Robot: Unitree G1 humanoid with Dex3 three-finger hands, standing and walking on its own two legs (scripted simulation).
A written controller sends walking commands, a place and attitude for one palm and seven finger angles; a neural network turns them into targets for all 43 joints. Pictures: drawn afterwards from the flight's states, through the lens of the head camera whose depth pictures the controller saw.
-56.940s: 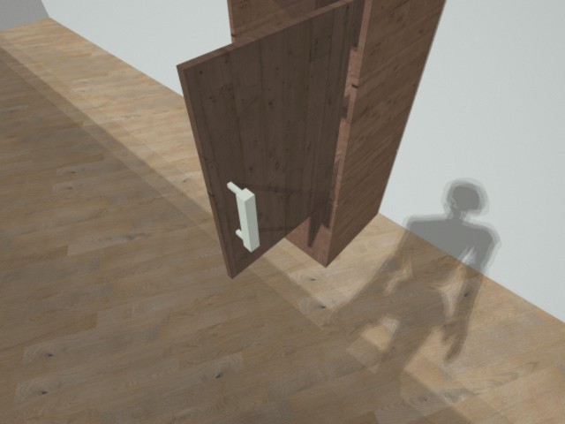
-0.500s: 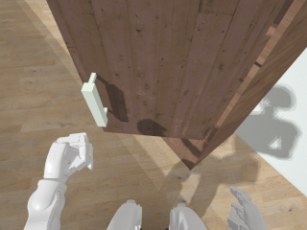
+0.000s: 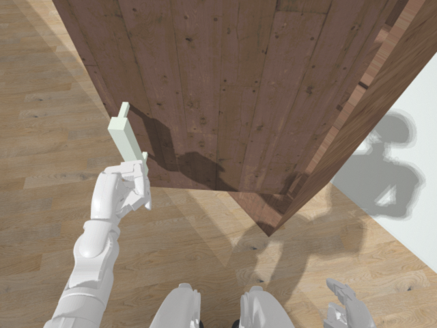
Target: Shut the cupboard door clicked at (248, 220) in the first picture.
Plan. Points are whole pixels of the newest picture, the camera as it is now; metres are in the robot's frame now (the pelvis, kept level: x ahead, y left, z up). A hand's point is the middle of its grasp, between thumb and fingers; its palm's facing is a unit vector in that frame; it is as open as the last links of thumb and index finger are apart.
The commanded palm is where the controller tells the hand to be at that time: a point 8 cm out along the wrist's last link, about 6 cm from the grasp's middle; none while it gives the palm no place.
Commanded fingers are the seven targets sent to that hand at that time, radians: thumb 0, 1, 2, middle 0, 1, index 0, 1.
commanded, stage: bring the fist close to the handle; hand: left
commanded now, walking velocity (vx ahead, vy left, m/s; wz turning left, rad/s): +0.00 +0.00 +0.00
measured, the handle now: (133, 143) +0.45 +0.19 +0.03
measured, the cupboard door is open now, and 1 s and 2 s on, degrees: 47 40 28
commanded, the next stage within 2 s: push the door shut along its arc in 0.42 s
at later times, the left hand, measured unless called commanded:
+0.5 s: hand (141, 190) +0.35 +0.16 +0.02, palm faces -0.04 -1.00 -0.03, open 3.1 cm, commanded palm +0.33 +0.21 +0.03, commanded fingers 0.00 0.90 0.90 -1.30 -1.50 -1.30 -1.50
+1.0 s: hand (141, 163) +0.41 +0.17 +0.02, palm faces -0.14 -0.99 -0.03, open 3.2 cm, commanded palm +0.40 +0.20 +0.03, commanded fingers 0.00 0.90 0.90 -1.30 -1.50 -1.30 -1.50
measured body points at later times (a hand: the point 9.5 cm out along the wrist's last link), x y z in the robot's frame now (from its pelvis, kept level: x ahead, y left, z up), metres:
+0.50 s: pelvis +0.00 +0.00 +0.00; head +0.10 +0.01 +0.44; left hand +0.35 +0.21 +0.03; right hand +0.14 -0.25 -0.11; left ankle +0.02 +0.08 -0.62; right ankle +0.02 -0.08 -0.62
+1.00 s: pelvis -0.01 +0.01 -0.01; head +0.11 +0.03 +0.43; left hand +0.41 +0.22 +0.02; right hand +0.10 -0.25 -0.12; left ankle +0.02 +0.08 -0.62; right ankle +0.02 -0.08 -0.62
